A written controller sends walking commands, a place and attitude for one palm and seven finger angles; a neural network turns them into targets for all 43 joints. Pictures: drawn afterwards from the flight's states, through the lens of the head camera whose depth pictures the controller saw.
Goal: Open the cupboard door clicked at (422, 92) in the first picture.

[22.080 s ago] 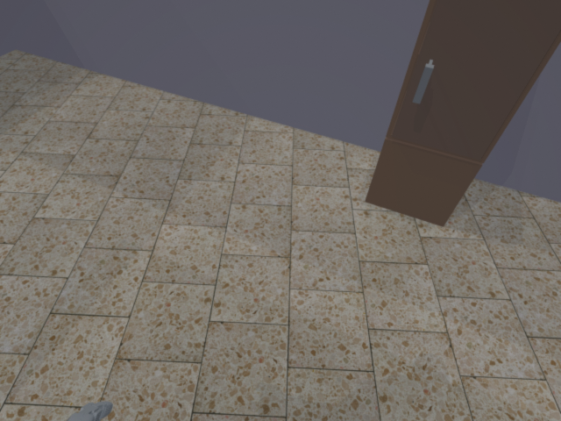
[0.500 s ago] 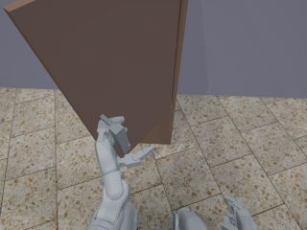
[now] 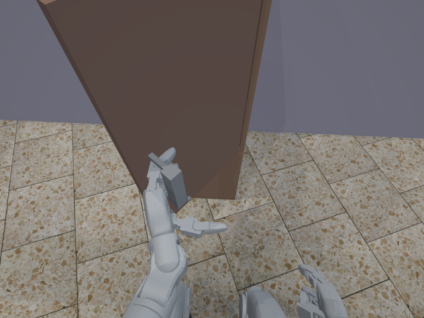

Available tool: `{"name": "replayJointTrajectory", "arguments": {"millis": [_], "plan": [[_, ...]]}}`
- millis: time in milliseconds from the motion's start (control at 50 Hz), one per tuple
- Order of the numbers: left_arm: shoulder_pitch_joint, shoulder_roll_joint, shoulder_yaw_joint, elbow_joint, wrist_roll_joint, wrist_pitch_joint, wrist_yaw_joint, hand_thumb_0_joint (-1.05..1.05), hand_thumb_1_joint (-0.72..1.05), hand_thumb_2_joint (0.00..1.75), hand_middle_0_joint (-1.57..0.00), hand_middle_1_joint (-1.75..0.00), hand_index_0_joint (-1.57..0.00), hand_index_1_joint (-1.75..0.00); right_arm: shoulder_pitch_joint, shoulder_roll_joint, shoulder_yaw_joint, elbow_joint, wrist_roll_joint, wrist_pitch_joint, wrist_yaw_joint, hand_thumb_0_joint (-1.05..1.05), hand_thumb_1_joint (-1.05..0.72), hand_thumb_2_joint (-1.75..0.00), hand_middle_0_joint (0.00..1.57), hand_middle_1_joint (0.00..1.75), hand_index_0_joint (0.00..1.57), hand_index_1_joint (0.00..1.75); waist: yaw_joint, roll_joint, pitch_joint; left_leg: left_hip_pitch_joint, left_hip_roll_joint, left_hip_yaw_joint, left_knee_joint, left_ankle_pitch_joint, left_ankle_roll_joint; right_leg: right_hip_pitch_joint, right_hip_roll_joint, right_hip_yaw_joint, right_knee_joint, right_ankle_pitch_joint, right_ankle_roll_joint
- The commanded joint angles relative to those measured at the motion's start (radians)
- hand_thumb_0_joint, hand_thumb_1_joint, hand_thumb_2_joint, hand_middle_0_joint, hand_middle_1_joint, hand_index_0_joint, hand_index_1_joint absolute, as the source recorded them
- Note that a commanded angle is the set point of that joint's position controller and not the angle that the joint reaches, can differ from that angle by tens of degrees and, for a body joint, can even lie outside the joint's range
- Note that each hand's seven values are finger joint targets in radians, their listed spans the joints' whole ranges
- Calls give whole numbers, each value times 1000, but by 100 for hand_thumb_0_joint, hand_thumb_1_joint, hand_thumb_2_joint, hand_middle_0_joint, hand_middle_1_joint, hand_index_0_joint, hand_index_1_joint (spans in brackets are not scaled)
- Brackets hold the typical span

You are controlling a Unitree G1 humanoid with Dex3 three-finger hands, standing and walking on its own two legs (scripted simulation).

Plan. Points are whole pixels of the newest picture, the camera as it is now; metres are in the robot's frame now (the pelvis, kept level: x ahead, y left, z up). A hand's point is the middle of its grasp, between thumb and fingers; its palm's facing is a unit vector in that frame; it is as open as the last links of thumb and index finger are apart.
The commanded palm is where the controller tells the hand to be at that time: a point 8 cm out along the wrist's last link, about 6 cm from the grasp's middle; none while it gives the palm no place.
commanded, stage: slide the hand sideways off the handle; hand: left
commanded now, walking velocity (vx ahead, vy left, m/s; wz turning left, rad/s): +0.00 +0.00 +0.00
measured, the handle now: (167, 180) +0.37 +0.10 +0.02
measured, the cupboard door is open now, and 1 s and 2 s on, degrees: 51 53 53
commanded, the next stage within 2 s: draw the hand back to the body in 1.16 s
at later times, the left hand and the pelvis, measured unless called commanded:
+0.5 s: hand (176, 232) +0.27 +0.08 +0.02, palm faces -0.09 -1.00 +0.01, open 16.3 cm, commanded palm +0.24 +0.14 +0.02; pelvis +0.00 +0.02 -0.01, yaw -1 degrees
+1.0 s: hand (149, 256) +0.23 +0.12 +0.02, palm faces -0.05 -1.00 +0.00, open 16.3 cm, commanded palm +0.20 +0.18 +0.02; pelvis +0.01 +0.01 -0.02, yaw +0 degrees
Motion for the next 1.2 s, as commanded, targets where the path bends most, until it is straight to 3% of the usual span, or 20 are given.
{"name": "replayJointTrajectory", "arguments": {"millis": [0,20,40,60,100,120,180,200,240,300,320,400,500,640,680,760,820,900,1100,1180], "plan": [[-271,154,-98,-287,56,-134,-339,0,-50,30,-15,-30,-15,-30,35,-148,-57,-145,20,-19,-12,0,-90,-90,20,30,20,30,-62,-29,-354,222,-31,-25,-80,168,27,168,-2,109,-176,331,20],[-257,143,-118,-301,18,-139,-424,0,-50,30,-15,-30,-15,-30,31,-147,-56,-160,33,-17,-14,0,-90,-90,20,30,20,30,-54,-3,-373,247,-34,-25,-80,171,27,161,-2,111,-179,328,18],[-232,117,-127,-287,-44,-129,-490,0,-50,30,-15,-30,-15,-30,32,-147,-53,-172,48,-19,-17,0,-90,-90,20,30,20,30,-60,-20,-344,255,-32,-34,-89,160,27,153,2,104,-192,305,18],[-195,99,-109,-288,-112,-115,-529,0,-50,30,-15,-30,-15,-30,22,-149,-50,-188,63,-22,-20,0,-90,-90,20,30,20,30,-46,-28,-314,259,-30,-39,-105,142,23,144,8,97,-205,264,17],[-180,14,-129,-295,-216,-66,-556,0,-50,30,-15,-30,-15,-30,11,-151,-41,-211,86,-27,-22,0,-90,-90,20,30,20,30,-47,-23,-279,285,-27,-54,-136,124,22,109,17,68,-214,201,16],[-145,22,-100,-291,-233,-49,-546,0,-50,30,-15,-30,-15,-30,17,-157,-46,-212,89,-27,-21,0,-90,-90,20,30,20,30,-37,-45,-275,288,-24,-63,-144,130,18,102,19,51,-204,196,17],[-63,46,-77,-348,-205,-32,-484,0,-50,30,-15,-30,-15,-30,27,-162,-54,-234,81,-21,-10,0,-90,-90,20,30,20,30,-18,-74,-313,287,-21,-70,-137,184,17,103,19,40,-169,233,18],[-20,73,-65,-379,-176,-38,-464,0,-50,30,-15,-30,-15,-30,26,-163,-56,-246,76,-22,-4,0,-90,-90,20,30,20,30,5,-45,-335,292,-21,-73,-135,218,13,103,17,36,-144,248,12],[52,60,-96,-412,-131,-46,-437,0,-50,30,-15,-30,-15,-30,32,-156,-59,-256,69,-16,10,0,-90,-90,20,30,20,30,-1,-51,-338,305,-18,-68,-124,254,13,91,16,38,-135,278,13],[137,114,-72,-445,-92,-49,-424,0,-50,30,-15,-30,-15,-30,29,-158,-58,-276,64,-5,16,0,-90,-90,20,30,20,30,9,-84,-304,248,-18,-67,-121,223,13,104,17,45,-128,258,10],[125,102,-91,-467,-87,-51,-425,0,-50,30,-15,-30,-15,-30,18,-154,-56,-284,64,-3,17,0,-90,-90,20,30,20,30,3,-61,-287,242,-20,-61,-119,194,13,94,16,49,-132,238,11],[147,145,-51,-542,-98,-51,-426,0,-50,30,-15,-30,-15,-30,14,-154,-52,-297,68,0,4,0,-90,-90,20,30,20,30,9,-43,-289,241,-22,-66,-118,161,12,86,20,53,-130,201,10],[229,134,-59,-616,-124,-56,-437,0,-50,30,-15,-30,-15,-30,17,-147,-46,-306,70,-10,-7,0,-90,-90,20,30,20,30,2,-29,-298,263,-19,-75,-113,199,10,82,24,43,-121,229,13],[347,160,-58,-650,-144,-40,-512,0,-50,30,-15,-30,-15,-30,16,-145,-43,-320,75,-22,-18,0,-90,-90,20,30,20,30,-2,-26,-262,222,-26,-71,-94,183,13,82,23,44,-116,236,15],[376,191,-18,-660,-152,-33,-524,0,-50,30,-15,-30,-15,-30,18,-146,-46,-323,76,-23,-25,0,-90,-90,20,30,20,30,2,-51,-273,212,-25,-68,-83,190,14,93,26,46,-113,250,16],[439,195,-8,-729,-177,-34,-539,0,-50,30,-15,-30,-15,-30,14,-141,-44,-337,76,-34,-29,0,-90,-90,20,30,20,30,15,-10,-300,225,-28,-65,-74,220,13,97,25,49,-103,272,15],[505,217,20,-750,-185,-38,-551,0,-50,30,-15,-30,-15,-30,18,-140,-46,-344,77,-39,-31,0,-90,-90,20,30,20,30,24,-17,-300,204,-28,-61,-67,239,14,120,26,51,-96,296,15],[550,247,54,-749,-201,-46,-582,0,-50,30,-15,-30,-15,-30,14,-140,-52,-336,82,-46,-40,0,-90,-90,20,30,20,30,12,-49,-263,162,-27,-58,-47,210,17,110,29,57,-98,285,18],[622,323,178,-785,-284,-64,-669,0,-50,30,-15,-30,-15,-30,-2,-140,-61,-327,91,-63,-66,0,-90,-90,20,30,20,30,32,-21,-271,92,-31,-44,-6,173,17,136,27,98,-106,247,22],[607,291,132,-805,-304,-70,-700,0,-50,30,-15,-30,-15,-30,5,-146,-59,-325,91,-80,-69,0,-90,-90,20,30,20,30,9,-6,-266,103,-29,-50,5,170,20,102,25,93,-103,247,27]]}}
